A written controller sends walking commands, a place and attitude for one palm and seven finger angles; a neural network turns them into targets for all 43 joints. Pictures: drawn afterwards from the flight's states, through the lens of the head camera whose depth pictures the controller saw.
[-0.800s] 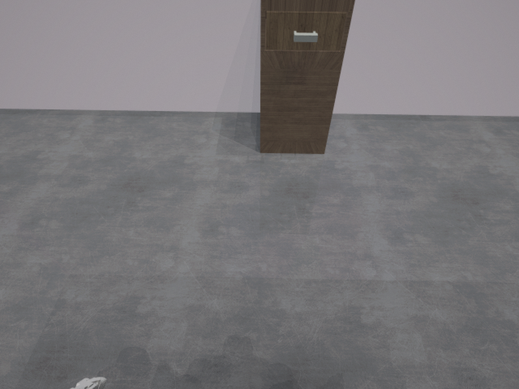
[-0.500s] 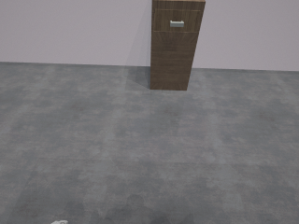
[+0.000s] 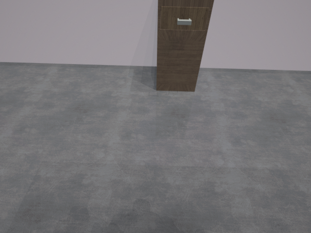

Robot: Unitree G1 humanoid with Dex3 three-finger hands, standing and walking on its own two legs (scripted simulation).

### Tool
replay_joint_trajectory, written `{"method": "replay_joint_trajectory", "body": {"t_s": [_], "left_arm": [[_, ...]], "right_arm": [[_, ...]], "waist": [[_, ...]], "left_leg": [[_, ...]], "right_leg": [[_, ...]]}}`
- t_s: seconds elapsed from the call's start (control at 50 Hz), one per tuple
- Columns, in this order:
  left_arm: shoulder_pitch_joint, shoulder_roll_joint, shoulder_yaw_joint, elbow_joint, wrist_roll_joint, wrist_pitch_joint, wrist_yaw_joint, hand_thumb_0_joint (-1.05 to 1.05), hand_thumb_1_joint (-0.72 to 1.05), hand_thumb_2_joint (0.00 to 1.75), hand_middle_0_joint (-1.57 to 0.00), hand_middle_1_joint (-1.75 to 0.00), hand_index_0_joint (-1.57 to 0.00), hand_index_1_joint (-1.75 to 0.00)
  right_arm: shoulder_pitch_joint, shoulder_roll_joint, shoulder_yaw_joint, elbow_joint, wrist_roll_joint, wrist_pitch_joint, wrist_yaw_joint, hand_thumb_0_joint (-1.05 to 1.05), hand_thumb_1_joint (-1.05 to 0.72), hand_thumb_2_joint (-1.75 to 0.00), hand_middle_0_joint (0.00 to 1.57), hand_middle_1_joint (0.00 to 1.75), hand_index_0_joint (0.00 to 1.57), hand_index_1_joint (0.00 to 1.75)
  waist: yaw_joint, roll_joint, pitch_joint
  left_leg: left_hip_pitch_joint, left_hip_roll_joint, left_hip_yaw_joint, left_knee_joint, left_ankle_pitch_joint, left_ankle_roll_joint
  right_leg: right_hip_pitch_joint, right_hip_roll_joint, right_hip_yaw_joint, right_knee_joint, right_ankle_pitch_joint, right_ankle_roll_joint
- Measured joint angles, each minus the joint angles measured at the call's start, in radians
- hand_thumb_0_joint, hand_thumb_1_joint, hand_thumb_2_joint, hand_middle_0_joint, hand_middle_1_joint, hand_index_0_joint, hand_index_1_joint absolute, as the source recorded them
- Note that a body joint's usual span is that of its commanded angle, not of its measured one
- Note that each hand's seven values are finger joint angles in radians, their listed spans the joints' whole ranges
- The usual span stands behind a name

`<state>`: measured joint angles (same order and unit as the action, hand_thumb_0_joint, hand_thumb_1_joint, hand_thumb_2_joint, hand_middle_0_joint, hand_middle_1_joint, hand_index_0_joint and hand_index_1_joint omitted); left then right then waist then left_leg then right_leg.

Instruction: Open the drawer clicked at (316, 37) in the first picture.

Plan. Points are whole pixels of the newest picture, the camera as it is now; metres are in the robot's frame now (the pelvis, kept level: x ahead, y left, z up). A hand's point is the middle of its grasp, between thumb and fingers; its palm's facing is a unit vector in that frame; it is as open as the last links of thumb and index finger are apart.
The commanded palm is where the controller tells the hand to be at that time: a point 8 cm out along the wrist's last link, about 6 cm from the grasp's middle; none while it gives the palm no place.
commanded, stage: stand and wait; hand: left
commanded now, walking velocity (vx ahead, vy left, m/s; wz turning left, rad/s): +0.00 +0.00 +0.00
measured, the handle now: (184, 20) +1.53 -0.13 -0.07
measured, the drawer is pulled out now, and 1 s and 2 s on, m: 0.00 0.00 0.00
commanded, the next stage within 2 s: look at it before walking up in 0.02 s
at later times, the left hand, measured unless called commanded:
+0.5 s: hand out of the picture +0.08 +0.25 -0.15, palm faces -0.03 -0.94 -0.34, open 7.4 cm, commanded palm none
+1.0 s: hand out of the picture +0.07 +0.21 -0.17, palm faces -0.10 -0.96 -0.25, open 7.4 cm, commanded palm none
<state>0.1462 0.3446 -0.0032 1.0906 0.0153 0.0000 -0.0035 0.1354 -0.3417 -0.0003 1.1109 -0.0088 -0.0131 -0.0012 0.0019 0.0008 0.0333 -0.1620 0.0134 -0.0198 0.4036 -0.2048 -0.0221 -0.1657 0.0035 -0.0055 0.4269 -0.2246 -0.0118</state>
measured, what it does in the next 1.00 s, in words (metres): stands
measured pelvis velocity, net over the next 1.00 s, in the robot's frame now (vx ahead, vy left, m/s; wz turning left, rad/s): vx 0.04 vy -0.01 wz -0.12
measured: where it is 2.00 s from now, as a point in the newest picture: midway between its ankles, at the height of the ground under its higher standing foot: (176, 211)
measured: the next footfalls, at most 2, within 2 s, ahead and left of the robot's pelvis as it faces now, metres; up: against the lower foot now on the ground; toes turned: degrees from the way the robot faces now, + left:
left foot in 1.54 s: +0.41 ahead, +0.03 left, +0.00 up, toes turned -12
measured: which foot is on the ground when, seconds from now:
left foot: down 0.00-1.00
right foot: down 0.00-1.00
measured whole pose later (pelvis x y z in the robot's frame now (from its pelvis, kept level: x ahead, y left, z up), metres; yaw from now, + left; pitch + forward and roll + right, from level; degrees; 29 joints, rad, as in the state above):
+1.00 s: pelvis +0.04 -0.01 -0.01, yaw -7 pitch +0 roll +1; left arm 0.29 0.26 0.03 1.04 0.03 0.04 -0.03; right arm 0.22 -0.25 -0.02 1.05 -0.02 -0.02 0.00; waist 0.02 -0.01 0.01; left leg -0.15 0.05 0.09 0.50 -0.33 -0.03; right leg -0.29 0.02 0.02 0.70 -0.43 -0.02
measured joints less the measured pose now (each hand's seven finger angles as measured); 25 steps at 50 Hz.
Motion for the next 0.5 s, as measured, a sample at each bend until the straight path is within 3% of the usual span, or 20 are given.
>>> {"method": "replay_joint_trajectory", "body": {"t_s": [0.5], "left_arm": [[-0.011, -0.005, -0.001, -0.005, 0.002, -0.005, 0.000, 0.01, 0.90, 0.89, -0.20, -0.30, -0.20, -0.30]], "right_arm": [[-0.016, 0.002, 0.002, 0.001, 0.002, -0.003, 0.001, 0.01, -0.90, -0.90, 0.20, 0.30, 0.21, 0.30]], "waist": [[0.000, -0.003, 0.004]], "left_leg": [[0.013, 0.003, 0.002, -0.024, 0.008, -0.002]], "right_leg": [[0.013, 0.003, 0.002, -0.026, 0.010, -0.001]]}}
